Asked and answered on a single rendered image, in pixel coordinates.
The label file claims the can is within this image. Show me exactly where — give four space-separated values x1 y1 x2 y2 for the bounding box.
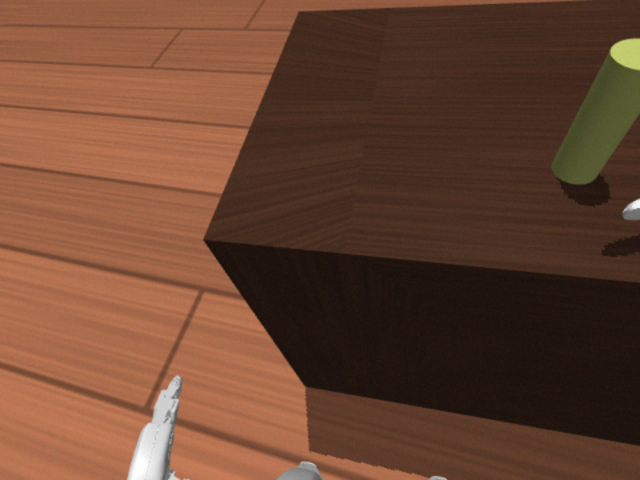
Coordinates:
551 38 640 185

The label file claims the left robot hand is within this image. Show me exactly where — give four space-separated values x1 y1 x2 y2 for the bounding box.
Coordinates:
127 375 190 480

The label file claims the right robot hand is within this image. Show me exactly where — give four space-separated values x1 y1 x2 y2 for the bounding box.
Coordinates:
622 198 640 220

